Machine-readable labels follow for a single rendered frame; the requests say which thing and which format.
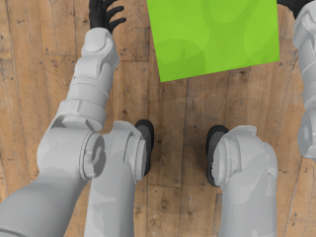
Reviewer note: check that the robot shin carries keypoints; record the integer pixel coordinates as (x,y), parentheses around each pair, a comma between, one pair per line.
(249,130)
(123,125)

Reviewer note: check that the left robot upper arm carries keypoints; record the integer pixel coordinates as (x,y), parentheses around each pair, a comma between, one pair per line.
(68,158)

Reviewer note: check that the left robot hand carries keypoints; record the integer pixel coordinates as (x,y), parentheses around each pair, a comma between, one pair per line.
(99,16)

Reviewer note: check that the robot right shin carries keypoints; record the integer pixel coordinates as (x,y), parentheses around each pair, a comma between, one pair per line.
(249,130)

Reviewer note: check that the left robot forearm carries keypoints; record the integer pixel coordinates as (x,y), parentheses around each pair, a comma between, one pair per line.
(90,87)

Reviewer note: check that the robot left shin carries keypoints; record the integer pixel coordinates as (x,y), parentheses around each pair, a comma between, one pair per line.
(123,125)

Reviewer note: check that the right robot hand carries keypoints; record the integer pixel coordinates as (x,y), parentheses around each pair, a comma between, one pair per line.
(294,6)

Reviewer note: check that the right robot upper arm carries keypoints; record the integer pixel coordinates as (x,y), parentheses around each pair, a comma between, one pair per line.
(306,135)

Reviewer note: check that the right robot forearm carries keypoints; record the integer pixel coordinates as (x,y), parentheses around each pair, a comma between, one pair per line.
(304,40)

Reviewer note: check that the carton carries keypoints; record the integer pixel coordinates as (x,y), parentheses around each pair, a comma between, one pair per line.
(198,37)

